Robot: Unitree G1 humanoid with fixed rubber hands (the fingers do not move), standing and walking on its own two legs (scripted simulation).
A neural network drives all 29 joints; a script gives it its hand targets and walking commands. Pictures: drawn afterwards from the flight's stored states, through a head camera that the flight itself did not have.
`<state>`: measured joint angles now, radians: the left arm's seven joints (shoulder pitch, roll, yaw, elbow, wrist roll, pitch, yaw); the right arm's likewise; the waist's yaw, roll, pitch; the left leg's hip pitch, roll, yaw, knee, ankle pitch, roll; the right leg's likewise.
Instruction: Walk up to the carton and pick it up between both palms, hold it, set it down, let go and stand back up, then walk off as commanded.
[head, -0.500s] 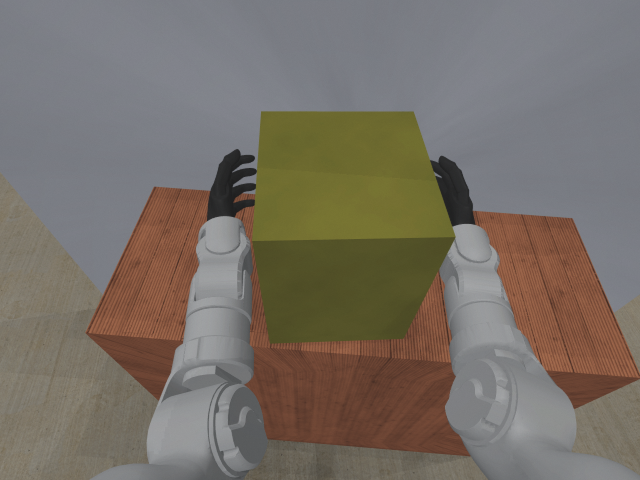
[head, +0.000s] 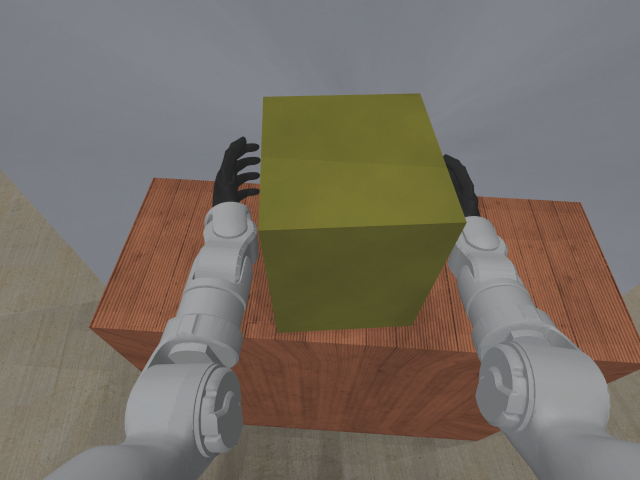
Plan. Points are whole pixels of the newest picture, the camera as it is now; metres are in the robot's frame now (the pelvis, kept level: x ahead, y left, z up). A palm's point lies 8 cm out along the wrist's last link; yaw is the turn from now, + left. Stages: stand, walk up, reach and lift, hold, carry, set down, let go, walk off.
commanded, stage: set down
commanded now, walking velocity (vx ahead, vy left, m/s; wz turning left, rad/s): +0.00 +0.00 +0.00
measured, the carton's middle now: (343, 221) +0.44 +0.03 +0.05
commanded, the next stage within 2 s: none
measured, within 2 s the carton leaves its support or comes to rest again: neither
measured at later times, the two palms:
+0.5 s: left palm (234, 235) +0.39 +0.17 +0.06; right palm (503, 223) +0.44 -0.18 +0.07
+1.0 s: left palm (226, 265) +0.33 +0.16 +0.08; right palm (522, 271) +0.37 -0.19 +0.07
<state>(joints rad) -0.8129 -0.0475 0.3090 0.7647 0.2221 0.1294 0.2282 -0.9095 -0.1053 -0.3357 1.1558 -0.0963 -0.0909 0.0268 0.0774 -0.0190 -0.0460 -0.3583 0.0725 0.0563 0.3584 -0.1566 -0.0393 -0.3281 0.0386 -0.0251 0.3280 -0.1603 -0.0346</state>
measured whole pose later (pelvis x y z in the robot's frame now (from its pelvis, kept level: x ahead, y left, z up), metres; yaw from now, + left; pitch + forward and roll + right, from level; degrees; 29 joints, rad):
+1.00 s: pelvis -0.04 -0.02 -0.01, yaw +1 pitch +6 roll +1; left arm -0.54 0.06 0.10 0.49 -0.03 0.21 0.20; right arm -0.64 -0.29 0.04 0.80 0.29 0.01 0.01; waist 0.05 -0.02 -0.02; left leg -0.38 0.07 0.01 0.38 -0.11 -0.06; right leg -0.38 0.05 -0.03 0.44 -0.17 -0.07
